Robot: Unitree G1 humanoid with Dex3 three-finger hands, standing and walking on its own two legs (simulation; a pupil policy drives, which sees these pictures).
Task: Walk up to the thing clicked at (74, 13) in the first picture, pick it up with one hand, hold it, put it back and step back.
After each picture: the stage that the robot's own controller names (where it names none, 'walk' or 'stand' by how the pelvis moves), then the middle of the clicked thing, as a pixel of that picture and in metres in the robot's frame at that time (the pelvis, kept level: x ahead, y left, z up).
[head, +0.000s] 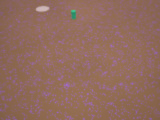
stand; (73, 14) +1.98 +0.14 -0.72
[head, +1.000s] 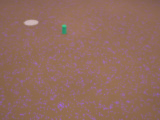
walk; (64, 29) +1.86 +0.17 -0.71
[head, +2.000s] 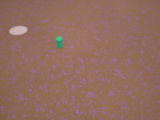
walk; (59, 42) +1.26 +0.23 -0.71
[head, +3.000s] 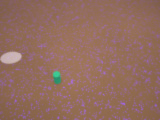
walk; (57, 77) +0.81 +0.22 -0.72
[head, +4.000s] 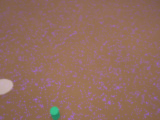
walk; (55, 113) +0.48 +0.20 -0.71
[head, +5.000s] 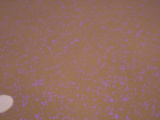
stand; out of the picture +0.34 +0.23 -0.70
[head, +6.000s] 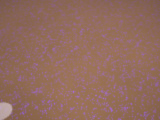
stand; out of the picture +0.31 +0.22 -0.72
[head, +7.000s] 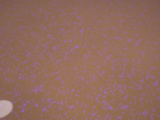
stand; out of the picture +0.33 +0.22 -0.73
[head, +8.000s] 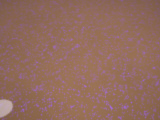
stand; out of the picture +0.32 +0.22 -0.73
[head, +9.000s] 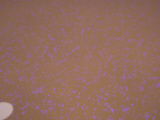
stand; out of the picture +0.30 +0.22 -0.73
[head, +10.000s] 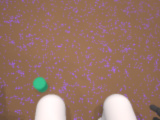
go down; (40, 85) +0.38 +0.21 -0.46
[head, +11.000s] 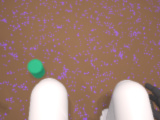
go down; (36, 69) +0.41 +0.22 -0.32
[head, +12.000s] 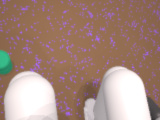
close in; (1, 63) +0.39 +0.25 -0.24
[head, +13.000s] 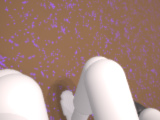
close; out of the picture +0.39 +0.27 -0.22
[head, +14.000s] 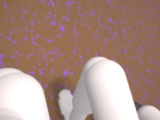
close; out of the picture +0.38 +0.27 -0.22
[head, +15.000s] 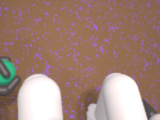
lift; (2, 76) +0.32 +0.26 -0.13
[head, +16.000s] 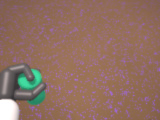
hold; (33, 88) +0.32 +0.18 +0.02
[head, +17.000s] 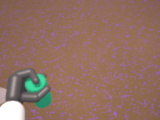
hold; (39, 91) +0.32 +0.17 -0.02
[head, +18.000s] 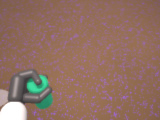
hold; (40, 92) +0.32 +0.17 -0.02
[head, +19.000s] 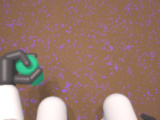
crouch; (31, 71) +0.38 +0.19 -0.10
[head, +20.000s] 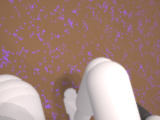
lower; out of the picture +0.40 +0.25 -0.23
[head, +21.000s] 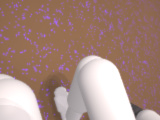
lower; out of the picture +0.41 +0.29 -0.23
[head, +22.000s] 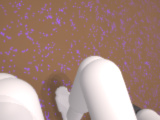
lower; out of the picture +0.41 +0.28 -0.23
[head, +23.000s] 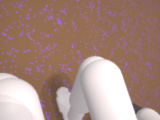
lower; out of the picture +0.41 +0.28 -0.23
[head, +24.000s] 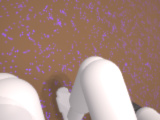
lower; out of the picture +0.40 +0.28 -0.23
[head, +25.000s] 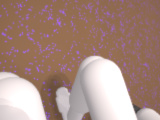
withdraw; out of the picture +0.39 +0.26 -0.23
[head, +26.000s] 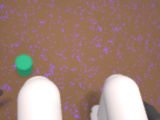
walk; (24, 66) +0.41 +0.22 -0.28
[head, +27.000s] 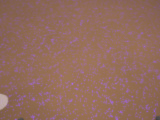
stand; out of the picture +0.35 +0.19 -0.64
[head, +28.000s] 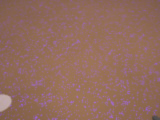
stand; out of the picture +0.36 +0.19 -0.67
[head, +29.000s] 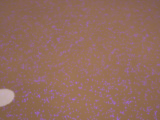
stand; out of the picture +0.36 +0.18 -0.68
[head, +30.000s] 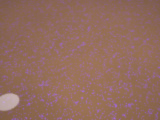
stand; out of the picture +0.37 +0.19 -0.72
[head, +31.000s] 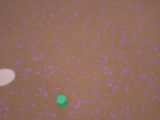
walk; (62, 101) +0.45 +0.17 -0.70
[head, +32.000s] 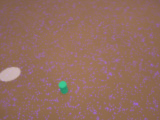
walk; (63, 87) +0.67 +0.24 -0.70
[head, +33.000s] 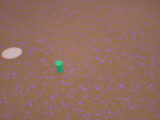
stand; (59, 66) +0.95 +0.23 -0.71
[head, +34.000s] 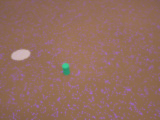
stand; (66, 69) +0.94 +0.20 -0.72
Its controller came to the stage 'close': yes
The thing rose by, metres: 0.70
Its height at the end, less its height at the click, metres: +0.00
